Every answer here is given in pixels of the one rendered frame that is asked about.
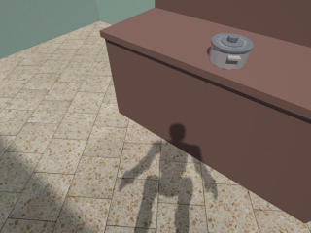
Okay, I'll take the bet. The lid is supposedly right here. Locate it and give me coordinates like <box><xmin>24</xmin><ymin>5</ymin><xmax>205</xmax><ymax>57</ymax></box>
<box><xmin>211</xmin><ymin>33</ymin><xmax>254</xmax><ymax>53</ymax></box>

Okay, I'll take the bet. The table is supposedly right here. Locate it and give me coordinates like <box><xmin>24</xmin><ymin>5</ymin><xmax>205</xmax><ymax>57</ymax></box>
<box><xmin>99</xmin><ymin>0</ymin><xmax>311</xmax><ymax>224</ymax></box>

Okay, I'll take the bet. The knob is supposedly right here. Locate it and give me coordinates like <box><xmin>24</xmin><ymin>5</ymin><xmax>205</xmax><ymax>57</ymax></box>
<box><xmin>227</xmin><ymin>34</ymin><xmax>239</xmax><ymax>42</ymax></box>

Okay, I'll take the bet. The pot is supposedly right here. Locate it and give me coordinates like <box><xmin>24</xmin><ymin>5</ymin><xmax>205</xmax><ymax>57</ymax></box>
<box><xmin>209</xmin><ymin>45</ymin><xmax>251</xmax><ymax>70</ymax></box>

